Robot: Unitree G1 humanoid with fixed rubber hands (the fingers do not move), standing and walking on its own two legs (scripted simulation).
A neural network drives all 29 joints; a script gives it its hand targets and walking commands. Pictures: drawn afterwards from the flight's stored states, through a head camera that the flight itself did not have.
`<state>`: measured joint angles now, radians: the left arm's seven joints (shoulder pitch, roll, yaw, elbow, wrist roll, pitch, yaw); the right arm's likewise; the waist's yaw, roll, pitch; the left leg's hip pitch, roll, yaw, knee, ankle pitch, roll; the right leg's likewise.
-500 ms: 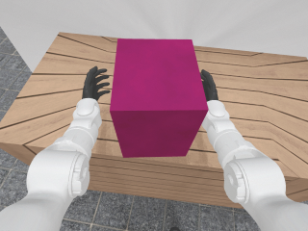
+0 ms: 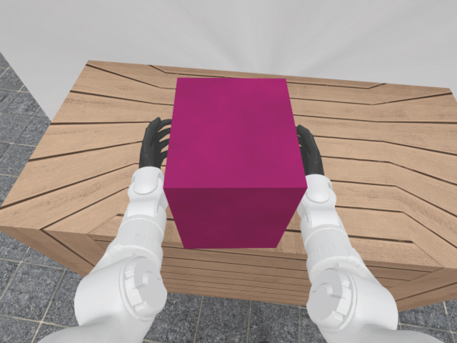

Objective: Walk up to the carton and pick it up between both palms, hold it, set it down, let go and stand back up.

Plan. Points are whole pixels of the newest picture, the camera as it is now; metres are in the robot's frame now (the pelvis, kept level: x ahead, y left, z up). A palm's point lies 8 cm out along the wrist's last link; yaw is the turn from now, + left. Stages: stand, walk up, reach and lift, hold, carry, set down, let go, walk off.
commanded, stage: reach and lift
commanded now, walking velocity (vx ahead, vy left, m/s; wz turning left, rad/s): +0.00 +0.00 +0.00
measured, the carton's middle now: (231, 170) +0.43 +0.02 +0.00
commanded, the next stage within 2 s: none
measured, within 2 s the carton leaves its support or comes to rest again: leaves its support in 1.52 s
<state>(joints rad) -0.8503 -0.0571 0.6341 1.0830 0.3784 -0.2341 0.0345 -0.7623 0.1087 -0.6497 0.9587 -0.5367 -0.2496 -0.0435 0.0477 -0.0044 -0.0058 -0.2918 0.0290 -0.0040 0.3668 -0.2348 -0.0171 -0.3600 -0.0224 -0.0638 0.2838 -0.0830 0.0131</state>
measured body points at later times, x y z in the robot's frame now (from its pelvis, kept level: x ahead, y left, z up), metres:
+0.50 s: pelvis +0.00 +0.00 +0.00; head +0.08 +0.02 +0.44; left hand +0.43 +0.17 +0.04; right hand +0.42 -0.12 +0.04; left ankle -0.04 +0.12 -0.75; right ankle +0.03 -0.13 -0.75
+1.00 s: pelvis +0.01 +0.00 +0.00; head +0.08 +0.02 +0.45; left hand +0.42 +0.17 +0.04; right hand +0.42 -0.12 +0.04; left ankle -0.04 +0.12 -0.75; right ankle +0.03 -0.13 -0.75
